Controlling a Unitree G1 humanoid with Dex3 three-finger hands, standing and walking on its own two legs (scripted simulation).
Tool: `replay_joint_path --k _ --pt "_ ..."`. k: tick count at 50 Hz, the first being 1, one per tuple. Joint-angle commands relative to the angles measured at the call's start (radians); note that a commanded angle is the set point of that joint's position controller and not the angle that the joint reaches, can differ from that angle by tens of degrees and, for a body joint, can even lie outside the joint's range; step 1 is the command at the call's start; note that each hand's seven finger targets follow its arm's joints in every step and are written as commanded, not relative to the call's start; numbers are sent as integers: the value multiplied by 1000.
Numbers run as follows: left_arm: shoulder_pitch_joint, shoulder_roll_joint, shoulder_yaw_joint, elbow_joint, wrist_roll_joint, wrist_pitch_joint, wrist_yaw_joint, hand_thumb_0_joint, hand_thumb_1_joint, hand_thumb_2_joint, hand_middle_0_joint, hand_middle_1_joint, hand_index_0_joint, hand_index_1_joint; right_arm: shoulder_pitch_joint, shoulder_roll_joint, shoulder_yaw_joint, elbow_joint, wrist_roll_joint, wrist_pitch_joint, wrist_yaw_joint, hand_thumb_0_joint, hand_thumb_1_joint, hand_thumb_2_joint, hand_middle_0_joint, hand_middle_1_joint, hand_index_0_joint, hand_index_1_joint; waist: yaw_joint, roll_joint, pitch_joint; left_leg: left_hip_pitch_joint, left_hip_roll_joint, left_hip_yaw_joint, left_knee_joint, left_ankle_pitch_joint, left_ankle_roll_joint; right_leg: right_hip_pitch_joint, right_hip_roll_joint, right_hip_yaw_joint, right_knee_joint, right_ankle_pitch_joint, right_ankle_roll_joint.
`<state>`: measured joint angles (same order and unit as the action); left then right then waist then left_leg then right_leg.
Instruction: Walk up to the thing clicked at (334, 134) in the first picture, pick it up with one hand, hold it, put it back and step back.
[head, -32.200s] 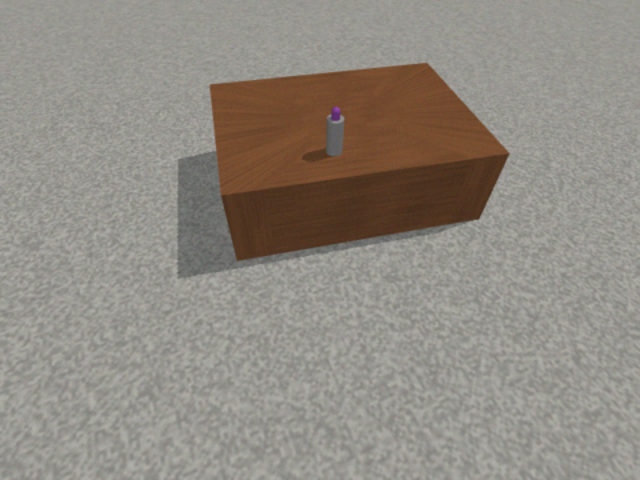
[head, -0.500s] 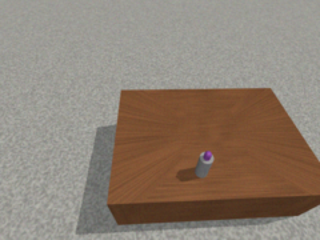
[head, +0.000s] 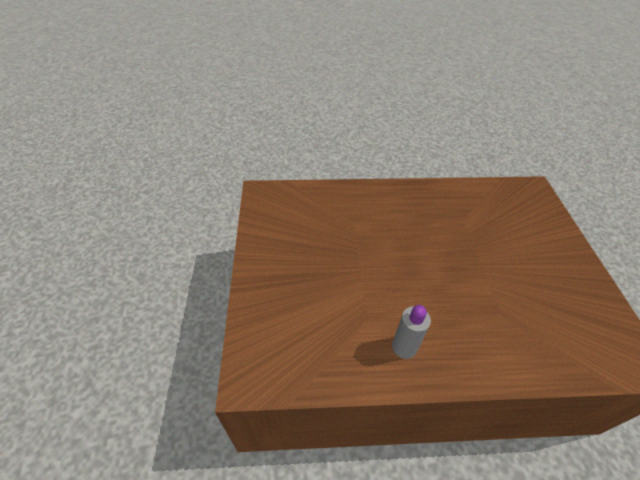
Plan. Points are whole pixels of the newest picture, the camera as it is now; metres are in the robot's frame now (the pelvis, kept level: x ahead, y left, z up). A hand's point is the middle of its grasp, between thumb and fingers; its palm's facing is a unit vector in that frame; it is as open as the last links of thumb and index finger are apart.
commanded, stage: stand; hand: right
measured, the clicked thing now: (412, 329) +0.49 -0.21 -0.33
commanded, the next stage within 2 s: step back in 0.30 s
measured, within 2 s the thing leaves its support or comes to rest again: neither
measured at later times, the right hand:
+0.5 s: hand out of the picture +0.07 -0.28 -0.16, palm faces +0.00 +0.93 -0.36, open 7.3 cm
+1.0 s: hand out of the picture -0.06 -0.26 -0.16, palm faces -0.11 +0.91 -0.40, open 7.3 cm
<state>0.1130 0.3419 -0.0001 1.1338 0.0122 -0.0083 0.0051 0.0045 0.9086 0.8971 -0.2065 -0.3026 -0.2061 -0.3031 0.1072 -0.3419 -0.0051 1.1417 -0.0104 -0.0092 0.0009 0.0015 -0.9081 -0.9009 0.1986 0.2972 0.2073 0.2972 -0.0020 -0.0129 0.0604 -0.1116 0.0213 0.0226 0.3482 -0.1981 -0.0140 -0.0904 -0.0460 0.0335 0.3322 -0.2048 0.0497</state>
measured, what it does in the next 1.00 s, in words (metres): walks backwards: left foot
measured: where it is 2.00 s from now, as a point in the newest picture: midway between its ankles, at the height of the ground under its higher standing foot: outside the picture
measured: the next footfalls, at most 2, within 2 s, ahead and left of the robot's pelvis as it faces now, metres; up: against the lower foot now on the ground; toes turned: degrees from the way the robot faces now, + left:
left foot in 0.88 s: -0.11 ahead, +0.10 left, +0.00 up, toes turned +1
right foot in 1.28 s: -0.20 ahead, -0.14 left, +0.00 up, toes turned +1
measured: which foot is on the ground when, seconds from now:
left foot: down 0.00-0.56, up 0.58-0.86, down 0.88-1.00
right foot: down 0.00-0.90, up 0.92-1.00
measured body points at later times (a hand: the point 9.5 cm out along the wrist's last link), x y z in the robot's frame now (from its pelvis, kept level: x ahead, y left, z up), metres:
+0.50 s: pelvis -0.04 -0.01 -0.02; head +0.02 -0.01 +0.43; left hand +0.06 +0.31 -0.14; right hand +0.07 -0.33 -0.14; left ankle +0.00 +0.13 -0.75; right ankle -0.02 -0.15 -0.74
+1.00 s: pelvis -0.14 +0.00 -0.02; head -0.08 +0.03 +0.42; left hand -0.03 +0.32 -0.15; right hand -0.05 -0.31 -0.14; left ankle -0.15 +0.10 -0.75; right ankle -0.10 -0.14 -0.69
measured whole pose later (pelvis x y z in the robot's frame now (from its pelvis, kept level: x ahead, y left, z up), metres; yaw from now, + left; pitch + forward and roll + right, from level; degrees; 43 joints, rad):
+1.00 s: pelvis -0.14 +0.00 -0.02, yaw +3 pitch -2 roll -1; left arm 0.09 0.39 0.06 0.85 0.01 0.06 0.03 0.01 0.91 0.90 -0.21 -0.30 -0.21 -0.30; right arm 0.16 -0.35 -0.04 0.91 -0.04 0.04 0.01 0.00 -0.91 -0.90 0.20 0.30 0.21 0.30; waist 0.00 -0.04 0.20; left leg -0.26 -0.03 -0.03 0.65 -0.35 0.04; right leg -0.50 0.09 0.14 1.06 -0.53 0.00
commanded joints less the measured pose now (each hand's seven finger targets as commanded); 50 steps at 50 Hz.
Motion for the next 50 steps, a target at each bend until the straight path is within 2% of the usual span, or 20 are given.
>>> replay_joint_path --k 1,14,15,17,24,26,27,28,29,30,32,37,41,42,43,44,45,46,48,50 --pt "-27 207 40 -53 0 -16 9 0 900 900 -200 -300 -200 -300 -34 -211 -42 -49 -2 -20 -15 0 -900 -900 200 300 200 300 -6 7 -79 30 109 -75 -52 188 25 -13 -78 45 -42 180 -57" --pt "-22 213 42 -62 0 -18 10 0 900 900 -200 -300 -200 -300 -34 -217 -46 -53 0 -20 -15 0 -900 -900 200 300 200 300 -6 12 -91 46 113 -73 -44 224 28 1 -83 43 -42 220 -57" --pt "-40 275 77 -98 -23 -5 10 0 900 900 -200 -300 -200 -300 -70 -265 -67 -83 8 0 -8 0 -900 -900 200 300 200 300 -3 12 11 -19 99 -94 44 378 61 -98 -52 50 59 371 -64" --pt "-18 247 78 -129 -26 3 16 0 900 900 -200 -300 -200 -300 -40 -266 -77 -109 19 12 -7 0 -900 -900 200 300 200 300 -13 44 -63 -11 133 -96 69 477 101 -81 -27 15 152 358 -76" --pt "95 214 96 -185 -4 43 5 0 900 900 -200 -300 -200 -300 -119 -301 -116 -251 1 45 -6 0 -900 -900 200 300 200 300 31 216 -118 -244 259 -186 101 303 243 -63 63 -28 476 -165 -101" --pt "162 224 104 -181 -1 40 1 0 900 900 -200 -300 -200 -300 -157 -278 -113 -289 3 57 -4 0 -900 -900 200 300 200 300 67 159 -112 -250 190 -144 250 211 191 -68 21 17 331 -16 -123" --pt "137 270 113 -203 9 28 2 0 900 900 -200 -300 -200 -300 -132 -227 -104 -299 13 62 -3 0 -900 -900 200 300 200 300 61 -55 -77 -269 15 -69 474 63 100 -130 -123 217 97 210 -166" --pt "81 342 134 -236 14 16 4 0 900 900 -200 -300 -200 -300 -120 -159 -83 -316 19 66 -12 0 -900 -900 200 300 200 300 43 -231 -21 -390 -161 -84 652 -364 54 -132 -266 407 -3 434 -249" --pt "35 389 140 -276 27 10 11 0 900 900 -200 -300 -200 -300 -78 -175 -89 -310 8 71 -24 0 -900 -900 200 300 200 300 44 -232 -37 -371 -145 -189 821 -474 51 -220 -362 500 4 471 -351" --pt "-16 369 140 -298 22 10 17 0 900 900 -200 -300 -200 -300 -39 -215 -98 -295 12 71 -23 0 -900 -900 200 300 200 300 18 -174 -55 -337 -119 -225 915 -421 51 -252 -335 446 21 432 -356" --pt "-102 294 126 -322 23 9 22 0 900 900 -200 -300 -200 -300 50 -243 -108 -265 38 65 -22 0 -900 -900 200 300 200 300 -39 -115 -99 -353 -131 -206 924 -304 30 -147 -188 234 100 406 -274" --pt "-11 268 125 -349 28 19 39 0 900 900 -200 -300 -200 -300 37 -243 -92 -294 8 62 -25 0 -900 -900 200 300 200 300 41 -141 -107 -373 -86 -145 720 -331 2 -25 -227 213 146 394 -294" --pt "30 279 127 -362 15 30 36 0 900 900 -200 -300 -200 -300 72 -225 -90 -294 -9 41 -20 0 -900 -900 200 300 200 300 40 -181 -169 -270 -56 -64 332 -280 28 66 -208 192 237 478 -250" --pt "8 295 127 -372 9 36 31 0 900 900 -200 -300 -200 -300 119 -216 -94 -275 -17 37 -18 0 -900 -900 200 300 200 300 8 -184 -169 -178 -56 -31 210 -183 40 -1 -195 170 269 457 -231" --pt "2 291 123 -383 2 43 26 0 900 900 -200 -300 -200 -300 147 -221 -99 -267 -21 30 -16 0 -900 -900 200 300 200 300 -12 -148 -148 -99 -46 -24 79 -7 45 -81 -165 143 297 380 -189" --pt "23 243 109 -394 0 48 23 0 900 900 -200 -300 -200 -300 132 -269 -114 -277 -39 26 -15 0 -900 -900 200 300 200 300 0 -4 -139 -28 82 -215 52 110 82 -228 -86 96 374 165 -129" --pt "6 195 101 -412 -5 46 26 0 900 900 -200 -300 -200 -300 80 -376 -133 -302 -41 27 -6 0 -900 -900 200 300 200 300 -1 280 -114 2 302 -497 -3 285 199 -425 127 -19 551 -353 -71" --pt "-70 236 123 -408 13 47 44 0 900 900 -200 -300 -200 -300 89 -423 -145 -312 -32 25 -3 0 -900 -900 200 300 200 300 -69 267 -118 -106 377 -569 -5 379 311 -378 156 123 751 -506 -55" --pt "-49 221 122 -380 -2 51 43 0 900 900 -200 -300 -200 -300 21 -309 -112 -315 -31 19 -18 0 -900 -900 200 300 200 300 -14 91 -81 -78 248 -338 73 516 236 -428 174 198 907 -381 -68" --pt "46 223 123 -353 -10 46 40 0 900 900 -200 -300 -200 -300 -25 -280 -104 -338 -21 18 -31 0 -900 -900 200 300 200 300 35 157 -71 -31 218 -260 109 501 226 -462 161 173 939 -302 -64"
